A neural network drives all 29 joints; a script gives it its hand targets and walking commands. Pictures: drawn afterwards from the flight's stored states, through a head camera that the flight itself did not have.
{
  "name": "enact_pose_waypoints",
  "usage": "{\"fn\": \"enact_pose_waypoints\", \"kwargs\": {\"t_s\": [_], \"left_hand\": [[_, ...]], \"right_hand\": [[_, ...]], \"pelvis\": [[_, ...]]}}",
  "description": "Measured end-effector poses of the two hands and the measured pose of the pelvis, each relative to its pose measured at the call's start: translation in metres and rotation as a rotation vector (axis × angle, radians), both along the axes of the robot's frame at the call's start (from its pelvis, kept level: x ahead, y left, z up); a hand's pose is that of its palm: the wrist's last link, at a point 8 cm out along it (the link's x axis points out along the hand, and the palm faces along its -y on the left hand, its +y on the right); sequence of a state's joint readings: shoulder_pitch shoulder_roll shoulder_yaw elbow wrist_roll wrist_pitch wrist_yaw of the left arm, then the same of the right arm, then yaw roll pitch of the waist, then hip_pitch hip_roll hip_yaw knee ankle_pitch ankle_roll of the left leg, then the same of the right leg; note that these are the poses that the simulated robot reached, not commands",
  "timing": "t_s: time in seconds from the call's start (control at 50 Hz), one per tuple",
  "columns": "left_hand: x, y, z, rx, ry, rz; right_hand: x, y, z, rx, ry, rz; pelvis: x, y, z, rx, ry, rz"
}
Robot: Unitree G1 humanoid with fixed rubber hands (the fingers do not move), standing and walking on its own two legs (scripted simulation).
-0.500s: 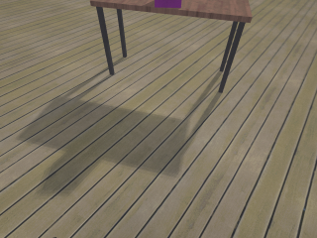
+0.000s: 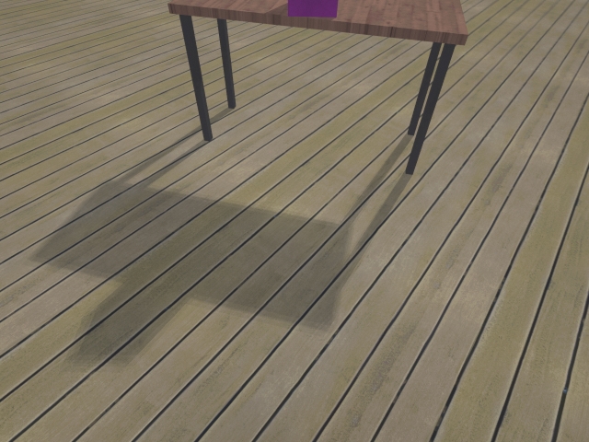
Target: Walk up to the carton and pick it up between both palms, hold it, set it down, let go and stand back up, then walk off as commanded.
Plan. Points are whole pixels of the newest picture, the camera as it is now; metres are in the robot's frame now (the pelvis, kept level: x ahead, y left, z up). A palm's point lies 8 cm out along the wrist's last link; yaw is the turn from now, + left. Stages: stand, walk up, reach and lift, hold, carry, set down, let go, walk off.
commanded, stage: stand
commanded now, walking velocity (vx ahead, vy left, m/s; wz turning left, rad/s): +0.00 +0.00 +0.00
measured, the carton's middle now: out of the picture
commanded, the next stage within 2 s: none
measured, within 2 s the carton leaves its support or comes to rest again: neither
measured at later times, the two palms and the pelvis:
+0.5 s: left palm out of the picture +0.09 +0.30 -0.11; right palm out of the picture +0.09 -0.29 -0.12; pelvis +0.00 +0.00 +0.00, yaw +0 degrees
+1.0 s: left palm out of the picture +0.10 +0.30 -0.11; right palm out of the picture +0.09 -0.29 -0.12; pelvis +0.01 +0.01 +0.00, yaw +1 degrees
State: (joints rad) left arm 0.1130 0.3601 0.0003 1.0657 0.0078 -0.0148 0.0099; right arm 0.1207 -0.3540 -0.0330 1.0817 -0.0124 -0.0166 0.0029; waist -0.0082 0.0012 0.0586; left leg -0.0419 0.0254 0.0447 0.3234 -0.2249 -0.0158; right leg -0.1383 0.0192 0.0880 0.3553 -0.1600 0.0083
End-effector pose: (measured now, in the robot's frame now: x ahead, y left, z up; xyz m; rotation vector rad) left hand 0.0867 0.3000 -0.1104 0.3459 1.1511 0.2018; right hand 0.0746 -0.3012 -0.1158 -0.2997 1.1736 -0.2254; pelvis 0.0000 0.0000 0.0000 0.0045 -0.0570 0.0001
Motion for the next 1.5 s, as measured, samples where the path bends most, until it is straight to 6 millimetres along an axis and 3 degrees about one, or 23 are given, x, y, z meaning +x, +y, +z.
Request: {"fn": "enact_pose_waypoints", "kwargs": {"t_s": [0.2, 0.64, 0.86, 1.26, 1.5], "left_hand": [[-0.009, 0.004, -0.002, 0.002, 0.030, -0.003], [0.001, 0.007, 0.001, 0.006, -0.003, 0.002], [0.003, 0.007, -0.001, -0.001, -0.001, 0.009], [0.019, 0.010, 0.003, -0.004, -0.043, -0.009], [0.001, 0.012, 0.001, 0.005, 0.006, -0.007]], "right_hand": [[0.005, 0.006, -0.001, 0.006, -0.003, 0.006], [0.022, 0.008, 0.002, 0.000, -0.030, 0.025], [0.013, 0.008, 0.001, -0.004, 0.004, 0.015], [0.017, 0.018, 0.000, 0.003, -0.021, 0.014], [0.010, 0.014, 0.000, 0.002, -0.013, 0.005]], "pelvis": [[0.000, 0.004, 0.000, 0.003, -0.001, 0.004], [0.003, 0.005, 0.000, 0.002, 0.000, 0.010], [0.004, 0.006, 0.000, -0.002, 0.007, 0.013], [0.005, 0.013, 0.000, 0.003, 0.002, 0.010], [0.002, 0.013, 0.000, 0.004, -0.001, 0.012]]}}
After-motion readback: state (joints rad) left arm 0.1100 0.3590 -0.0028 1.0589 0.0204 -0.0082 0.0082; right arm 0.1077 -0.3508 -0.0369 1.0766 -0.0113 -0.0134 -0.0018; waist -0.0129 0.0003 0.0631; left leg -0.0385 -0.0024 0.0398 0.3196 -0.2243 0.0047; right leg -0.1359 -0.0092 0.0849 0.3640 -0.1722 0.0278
